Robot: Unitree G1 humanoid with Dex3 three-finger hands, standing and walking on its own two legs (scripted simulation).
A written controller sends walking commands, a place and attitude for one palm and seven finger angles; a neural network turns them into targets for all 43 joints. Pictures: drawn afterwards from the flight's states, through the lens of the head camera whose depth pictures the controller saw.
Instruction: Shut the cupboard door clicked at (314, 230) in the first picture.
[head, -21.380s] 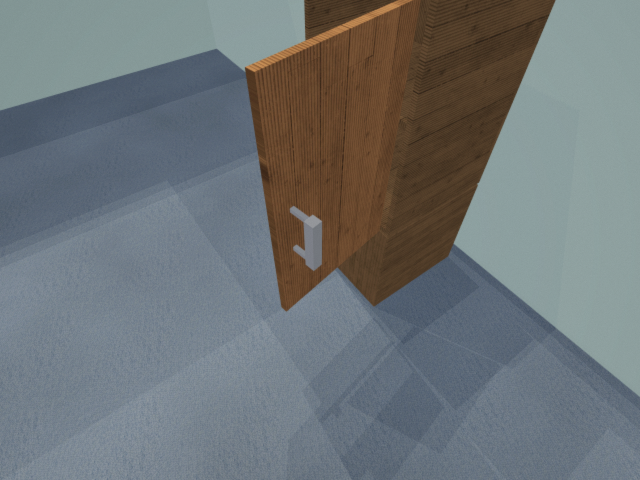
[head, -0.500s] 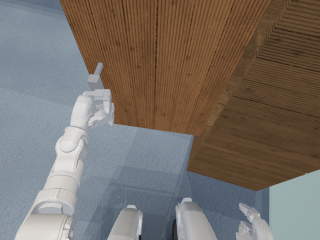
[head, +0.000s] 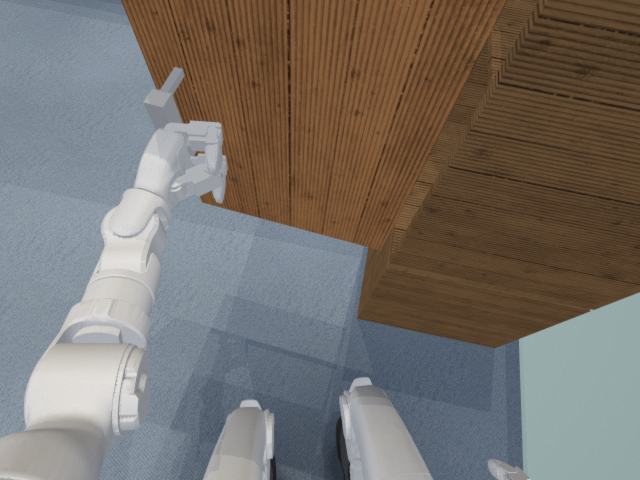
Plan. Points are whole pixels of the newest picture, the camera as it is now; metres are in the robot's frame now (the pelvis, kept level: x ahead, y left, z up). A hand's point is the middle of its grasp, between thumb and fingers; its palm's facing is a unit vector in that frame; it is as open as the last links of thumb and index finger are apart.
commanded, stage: push the door shut along its arc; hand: left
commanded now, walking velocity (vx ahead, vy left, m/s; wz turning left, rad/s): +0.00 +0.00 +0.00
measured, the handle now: (180, 123) +0.56 +0.15 +0.05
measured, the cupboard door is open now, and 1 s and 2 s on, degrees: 86 69 61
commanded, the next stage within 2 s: pull the fist back off the door in 1.06 s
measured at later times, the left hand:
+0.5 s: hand (256, 138) +0.53 +0.05 +0.05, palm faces -0.42 -0.90 -0.04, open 3.0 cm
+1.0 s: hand (275, 114) +0.56 +0.02 +0.05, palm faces -0.49 -0.87 -0.03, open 3.2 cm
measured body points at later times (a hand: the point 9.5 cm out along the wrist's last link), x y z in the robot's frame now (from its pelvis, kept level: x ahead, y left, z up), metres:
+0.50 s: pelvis +0.00 -0.01 -0.02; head +0.17 -0.01 +0.40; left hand +0.55 +0.10 +0.05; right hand +0.02 -0.28 -0.13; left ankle +0.02 +0.10 -0.61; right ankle +0.07 -0.13 -0.61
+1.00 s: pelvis -0.01 -0.01 -0.04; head +0.18 +0.01 +0.37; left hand +0.59 +0.07 +0.05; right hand -0.03 -0.27 -0.14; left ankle +0.02 +0.10 -0.61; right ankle +0.07 -0.13 -0.61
